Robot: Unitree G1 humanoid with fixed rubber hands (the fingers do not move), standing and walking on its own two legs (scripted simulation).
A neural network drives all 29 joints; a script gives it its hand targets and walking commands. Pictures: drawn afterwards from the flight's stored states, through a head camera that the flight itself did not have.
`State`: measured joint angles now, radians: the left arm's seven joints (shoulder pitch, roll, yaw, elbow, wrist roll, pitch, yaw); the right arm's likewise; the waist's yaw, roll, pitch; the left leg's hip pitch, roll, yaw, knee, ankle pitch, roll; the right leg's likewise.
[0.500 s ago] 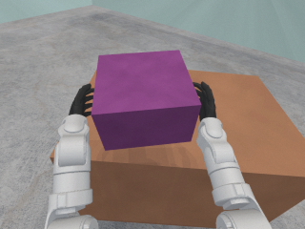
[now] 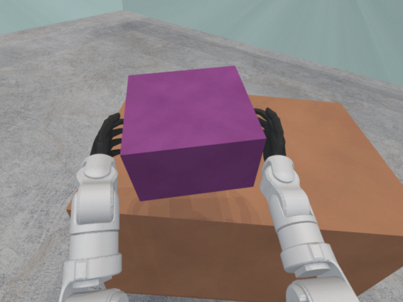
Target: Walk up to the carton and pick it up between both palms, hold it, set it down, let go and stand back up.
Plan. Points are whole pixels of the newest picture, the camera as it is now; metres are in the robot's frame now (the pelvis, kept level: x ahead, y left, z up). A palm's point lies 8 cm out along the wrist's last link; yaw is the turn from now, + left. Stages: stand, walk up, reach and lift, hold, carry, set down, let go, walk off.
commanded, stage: hold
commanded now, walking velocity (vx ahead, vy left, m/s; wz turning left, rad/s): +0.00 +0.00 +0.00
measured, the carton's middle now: (189, 130) +0.42 +0.00 +0.17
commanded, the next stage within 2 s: none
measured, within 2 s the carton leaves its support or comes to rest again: neither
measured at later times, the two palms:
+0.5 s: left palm (103, 154) +0.35 +0.16 +0.17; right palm (272, 149) +0.35 -0.16 +0.17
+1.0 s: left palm (104, 157) +0.35 +0.16 +0.16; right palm (270, 153) +0.35 -0.16 +0.16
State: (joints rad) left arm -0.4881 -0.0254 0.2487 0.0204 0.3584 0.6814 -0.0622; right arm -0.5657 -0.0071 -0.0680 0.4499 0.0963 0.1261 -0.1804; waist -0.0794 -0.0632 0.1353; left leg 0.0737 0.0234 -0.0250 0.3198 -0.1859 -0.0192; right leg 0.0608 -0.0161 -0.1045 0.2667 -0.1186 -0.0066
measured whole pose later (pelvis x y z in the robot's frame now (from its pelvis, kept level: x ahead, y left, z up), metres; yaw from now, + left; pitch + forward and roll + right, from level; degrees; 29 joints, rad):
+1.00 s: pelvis -0.01 +0.00 +0.00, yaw +0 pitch -12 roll +0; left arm -0.54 -0.04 0.29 0.08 0.38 0.70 -0.08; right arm -0.60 0.02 -0.10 0.51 0.05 0.13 -0.17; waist -0.08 -0.08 0.15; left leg 0.07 0.02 -0.01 0.29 -0.16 -0.02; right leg 0.04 -0.02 -0.10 0.28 -0.12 -0.01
